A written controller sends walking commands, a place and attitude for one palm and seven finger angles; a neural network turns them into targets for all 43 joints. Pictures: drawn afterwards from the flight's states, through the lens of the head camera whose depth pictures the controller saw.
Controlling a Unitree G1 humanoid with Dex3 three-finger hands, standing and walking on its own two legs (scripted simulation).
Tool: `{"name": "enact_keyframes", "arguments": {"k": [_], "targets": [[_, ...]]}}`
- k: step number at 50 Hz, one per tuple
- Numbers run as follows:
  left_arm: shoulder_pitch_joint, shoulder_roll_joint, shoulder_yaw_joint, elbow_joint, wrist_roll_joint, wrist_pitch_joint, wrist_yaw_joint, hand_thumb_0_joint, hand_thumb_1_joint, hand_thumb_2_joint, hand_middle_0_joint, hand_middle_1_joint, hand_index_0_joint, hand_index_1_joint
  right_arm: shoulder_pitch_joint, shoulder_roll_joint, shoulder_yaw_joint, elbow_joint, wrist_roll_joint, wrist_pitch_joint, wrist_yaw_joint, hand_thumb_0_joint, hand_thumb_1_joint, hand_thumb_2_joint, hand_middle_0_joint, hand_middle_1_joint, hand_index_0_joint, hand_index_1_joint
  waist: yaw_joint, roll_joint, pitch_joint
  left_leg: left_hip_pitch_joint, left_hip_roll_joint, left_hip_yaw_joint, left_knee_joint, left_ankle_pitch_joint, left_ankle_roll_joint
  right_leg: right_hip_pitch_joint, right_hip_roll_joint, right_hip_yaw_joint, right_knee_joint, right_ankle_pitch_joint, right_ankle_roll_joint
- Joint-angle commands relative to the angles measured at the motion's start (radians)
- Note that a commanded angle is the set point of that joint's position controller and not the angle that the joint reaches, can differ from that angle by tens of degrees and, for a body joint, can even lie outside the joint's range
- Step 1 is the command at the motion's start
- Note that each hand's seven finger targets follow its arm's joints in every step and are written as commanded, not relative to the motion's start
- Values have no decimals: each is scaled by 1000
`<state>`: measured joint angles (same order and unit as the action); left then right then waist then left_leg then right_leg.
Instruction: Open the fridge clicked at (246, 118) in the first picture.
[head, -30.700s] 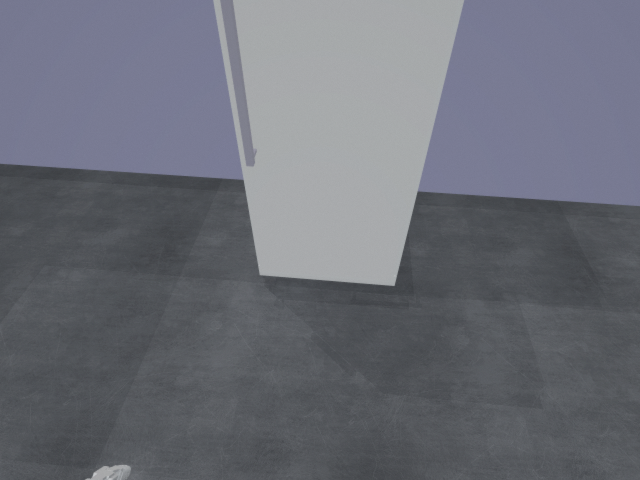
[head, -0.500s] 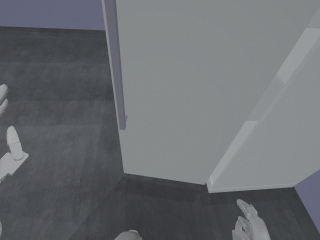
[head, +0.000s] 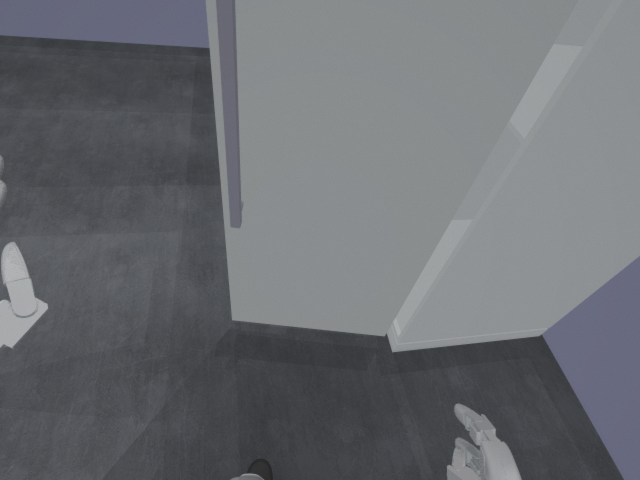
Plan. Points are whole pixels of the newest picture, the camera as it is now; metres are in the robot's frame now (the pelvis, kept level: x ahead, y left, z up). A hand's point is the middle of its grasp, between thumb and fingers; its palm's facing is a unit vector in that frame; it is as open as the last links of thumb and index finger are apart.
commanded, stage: stop stepping back and stand still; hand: left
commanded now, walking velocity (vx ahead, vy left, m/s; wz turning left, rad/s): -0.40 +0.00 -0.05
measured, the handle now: (234, 114) +0.62 +0.22 +0.10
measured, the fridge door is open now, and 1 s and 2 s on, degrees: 78 78 78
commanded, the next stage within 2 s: let the arm hang, fingers relaxed in 1.36 s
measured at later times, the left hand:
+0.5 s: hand (19, 436) +0.11 +0.23 +0.17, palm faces +0.29 -0.82 -0.49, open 7.4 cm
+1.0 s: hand out of the picture +0.13 +0.28 +0.18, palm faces +0.41 -0.77 -0.49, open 7.4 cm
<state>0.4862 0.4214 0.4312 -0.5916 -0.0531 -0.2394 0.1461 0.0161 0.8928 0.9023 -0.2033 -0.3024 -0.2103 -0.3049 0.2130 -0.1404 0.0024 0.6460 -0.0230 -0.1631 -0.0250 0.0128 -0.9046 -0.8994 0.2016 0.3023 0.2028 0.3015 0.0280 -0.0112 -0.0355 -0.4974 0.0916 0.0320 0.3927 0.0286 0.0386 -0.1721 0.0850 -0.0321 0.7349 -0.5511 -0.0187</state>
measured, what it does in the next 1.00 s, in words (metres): steps on the spot: right foot, then left foot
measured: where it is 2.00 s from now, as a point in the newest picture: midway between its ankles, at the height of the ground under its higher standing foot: outside the picture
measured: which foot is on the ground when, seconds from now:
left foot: down 0.00-0.08, up 0.10-0.20, down 0.22-0.44, up 0.46-0.70, down 0.72-1.00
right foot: up 0.00-0.06, down 0.08-0.22, up 0.24-0.42, down 0.44-1.00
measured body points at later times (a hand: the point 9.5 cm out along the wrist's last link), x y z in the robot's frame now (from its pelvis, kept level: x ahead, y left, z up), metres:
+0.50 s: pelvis -0.10 +0.00 +0.00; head -0.11 +0.03 +0.45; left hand +0.09 +0.28 +0.20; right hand +0.00 -0.26 -0.08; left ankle -0.01 +0.08 -0.69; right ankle -0.09 -0.08 -0.74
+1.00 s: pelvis -0.09 +0.03 -0.01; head -0.08 +0.03 +0.44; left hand +0.10 +0.32 +0.21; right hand +0.06 -0.19 -0.10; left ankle -0.09 +0.17 -0.72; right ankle -0.08 -0.05 -0.74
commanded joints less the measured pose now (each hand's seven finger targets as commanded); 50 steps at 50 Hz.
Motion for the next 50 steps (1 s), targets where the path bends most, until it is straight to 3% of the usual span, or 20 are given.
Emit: {"name": "enact_keyframes", "arguments": {"k": [1,4,7,9,11,12,14,19,21,22,23,27,34,35,37,38,40,44,48,50], "targets": [[-74,187,93,-187,-20,-80,4,0,900,900,-200,-300,-200,-300,-40,-161,-67,-99,-9,-33,-19,0,-900,-900,200,300,200,300,-17,247,-216,414,107,-99,-123,-240,-119,-27,-58,11,-502,116,-58],[-59,299,172,-134,-19,-98,10,0,900,900,-200,-300,-200,-300,-89,-146,-50,-110,3,-5,-42,0,-900,-900,200,300,200,300,-3,-140,-87,306,-63,38,443,-346,-83,-238,-379,226,-592,526,-105],[-60,233,137,-42,-4,-53,1,0,900,900,-200,-300,-200,-300,-72,-167,-51,-131,31,-24,-55,0,-900,-900,200,300,200,300,-13,-270,-86,54,-77,-27,516,-377,-51,3,-329,107,-358,823,-131],[-6,203,136,1,-11,-9,-1,0,900,900,-200,-300,-200,-300,-77,-172,-30,-133,36,-4,-67,0,-900,-900,200,300,200,300,-56,-88,-70,264,-100,34,202,-100,-25,-64,-235,-2,-213,803,-46],[-37,178,100,-48,-20,2,-8,0,900,900,-200,-300,-200,-300,-82,-220,-40,-148,37,-21,-68,0,-900,-900,200,300,200,300,-45,304,-104,432,42,-201,4,223,32,-189,-63,-38,61,349,31],[-79,198,104,-65,-20,-10,-3,0,900,900,-200,-300,-200,-300,-72,-217,-41,-149,31,-33,-59,0,-900,-900,200,300,200,300,-36,306,-84,380,127,-343,-86,92,71,-204,-41,41,120,24,22],[-94,211,112,-61,-13,-8,6,0,900,900,-200,-300,-200,-300,-80,-199,-35,-136,18,-44,-53,0,-900,-900,200,300,200,300,-25,164,-20,174,165,-435,-256,-471,45,-126,-58,49,90,-8,10],[103,199,128,-177,13,-22,5,0,900,900,-200,-300,-200,-300,-86,-201,-47,-174,2,-29,-36,0,-900,-900,200,300,200,300,-7,326,-38,-198,13,-152,-258,-768,-55,311,-10,-71,-174,84,-23],[153,228,154,-172,23,-26,7,0,900,900,-200,-300,-200,-300,-88,-179,-54,-180,0,1,-30,0,-900,-900,200,300,200,300,1,60,-45,-202,-106,-34,189,-624,-46,227,-185,144,-410,-43,-74],[115,236,164,-166,27,-24,10,0,900,900,-200,-300,-200,-300,-79,-190,-73,-163,7,19,-29,0,-900,-900,200,300,200,300,-1,-207,-3,-170,-159,-3,629,-515,-53,-44,-452,536,-618,-261,-178],[17,228,166,-184,11,-29,12,0,900,900,-200,-300,-200,-300,-66,-209,-79,-136,0,22,-37,0,-900,-900,200,300,200,300,-30,-159,52,-187,-130,-60,844,-448,-67,-202,-514,567,-644,-231,-226],[-26,175,135,68,19,-23,19,0,900,900,-200,-300,-200,-300,-17,-181,-51,-107,3,20,-54,0,-900,-900,200,300,200,300,-69,-32,33,-66,-24,-38,705,-336,-40,-258,-349,253,-552,-172,-132],[-197,114,4,33,40,-18,40,0,900,900,-200,-300,-200,-300,-39,-185,-45,-108,-3,-46,-88,0,-900,-900,200,300,200,300,-34,-98,22,286,-81,99,104,-413,-3,-191,-255,134,-397,-72,-89],[-187,117,1,-3,31,-15,35,0,900,900,-200,-300,-200,-300,-31,-202,-51,-117,5,-53,-90,0,-900,-900,200,300,200,300,-44,-7,20,343,-36,14,20,-448,14,-228,-220,103,-280,-27,-57],[-210,156,45,-126,34,-37,39,0,900,900,-200,-300,-200,-300,-48,-215,-45,-143,10,-45,-74,0,-900,-900,200,300,200,300,-37,244,44,370,223,-387,-116,-361,118,-359,-77,-38,29,109,25],[-205,198,85,-155,39,-48,38,0,900,900,-200,-300,-200,-300,-56,-197,-46,-145,7,-49,-67,0,-900,-900,200,300,200,300,-29,180,32,368,245,-378,-127,-206,128,-361,-77,-24,93,97,30],[-165,257,153,-185,35,-43,30,0,900,900,-200,-300,-200,-300,-55,-185,-48,-125,-3,-55,-53,0,-900,-900,200,300,200,300,-35,265,55,201,224,-327,-162,-364,118,-243,-101,4,97,85,26],[-4,194,140,-147,29,-31,35,0,900,900,-200,-300,-200,-300,-51,-180,-41,-146,12,-51,-26,0,-900,-900,200,300,200,300,-20,255,-5,81,97,-54,52,-342,31,66,-79,-34,-247,266,19],[15,172,130,-38,11,-15,30,0,900,900,-200,-300,-200,-300,-24,-166,-59,-142,23,-32,-17,0,-900,-900,200,300,200,300,-24,-191,-53,-5,-84,11,517,-515,-48,52,-386,476,-475,306,-158],[22,151,119,6,14,-16,34,0,900,900,-200,-300,-200,-300,-45,-167,-45,-137,23,-22,-19,0,-900,-900,200,300,200,300,-25,-111,-32,-25,-41,-42,528,-518,-43,74,-400,415,-419,550,-188]]}}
